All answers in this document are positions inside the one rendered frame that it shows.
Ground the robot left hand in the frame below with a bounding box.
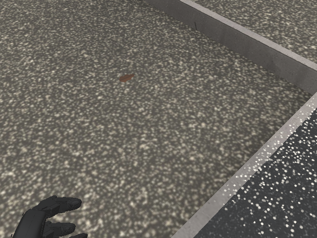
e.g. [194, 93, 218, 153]
[11, 195, 88, 238]

